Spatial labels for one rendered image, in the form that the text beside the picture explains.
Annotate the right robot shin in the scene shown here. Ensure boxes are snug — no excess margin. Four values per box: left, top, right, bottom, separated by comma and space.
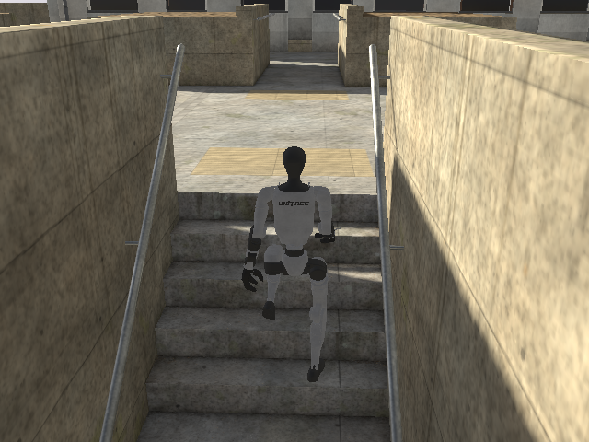
310, 308, 327, 370

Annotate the robot right forearm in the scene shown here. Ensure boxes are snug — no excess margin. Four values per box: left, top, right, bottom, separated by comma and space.
323, 222, 335, 239

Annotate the robot left forearm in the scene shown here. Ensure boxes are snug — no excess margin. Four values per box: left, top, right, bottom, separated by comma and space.
243, 225, 261, 270

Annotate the right robot upper arm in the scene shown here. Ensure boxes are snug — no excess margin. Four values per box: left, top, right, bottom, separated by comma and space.
313, 186, 332, 235

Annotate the robot right hand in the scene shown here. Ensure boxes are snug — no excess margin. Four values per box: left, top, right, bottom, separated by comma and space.
315, 230, 335, 243

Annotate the left robot thigh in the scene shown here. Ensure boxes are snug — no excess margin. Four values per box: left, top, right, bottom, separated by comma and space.
264, 244, 283, 275

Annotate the robot left hand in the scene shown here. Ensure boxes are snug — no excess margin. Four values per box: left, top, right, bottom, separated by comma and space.
241, 268, 263, 292

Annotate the left robot upper arm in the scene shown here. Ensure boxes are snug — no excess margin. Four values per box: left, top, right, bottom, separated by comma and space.
252, 186, 275, 238

